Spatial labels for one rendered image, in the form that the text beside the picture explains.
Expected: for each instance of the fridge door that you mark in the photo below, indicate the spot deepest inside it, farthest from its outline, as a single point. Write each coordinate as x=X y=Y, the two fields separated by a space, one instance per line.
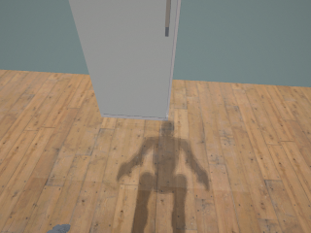
x=128 y=53

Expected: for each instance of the robot left hand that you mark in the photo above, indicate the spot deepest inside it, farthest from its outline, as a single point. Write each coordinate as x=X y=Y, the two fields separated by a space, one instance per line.
x=63 y=228

